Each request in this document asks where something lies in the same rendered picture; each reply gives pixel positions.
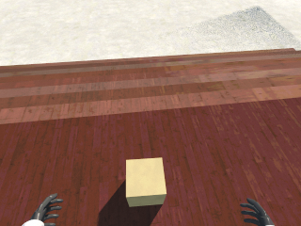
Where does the robot left hand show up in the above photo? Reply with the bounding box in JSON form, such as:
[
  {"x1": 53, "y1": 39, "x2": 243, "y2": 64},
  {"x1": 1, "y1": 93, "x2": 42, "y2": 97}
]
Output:
[{"x1": 30, "y1": 193, "x2": 63, "y2": 226}]

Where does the carton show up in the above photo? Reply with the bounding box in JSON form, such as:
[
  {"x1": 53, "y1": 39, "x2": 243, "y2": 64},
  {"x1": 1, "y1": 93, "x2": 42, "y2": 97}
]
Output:
[{"x1": 126, "y1": 157, "x2": 166, "y2": 207}]

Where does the robot right hand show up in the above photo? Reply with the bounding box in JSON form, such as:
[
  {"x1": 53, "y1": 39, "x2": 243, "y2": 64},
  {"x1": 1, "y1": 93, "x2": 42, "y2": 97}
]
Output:
[{"x1": 240, "y1": 198, "x2": 275, "y2": 226}]

